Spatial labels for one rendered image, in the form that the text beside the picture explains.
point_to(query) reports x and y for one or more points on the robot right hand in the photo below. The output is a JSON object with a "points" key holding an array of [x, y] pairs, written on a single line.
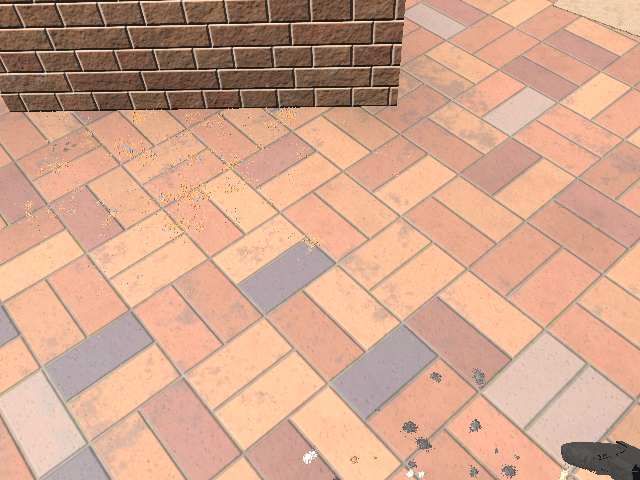
{"points": [[621, 461]]}

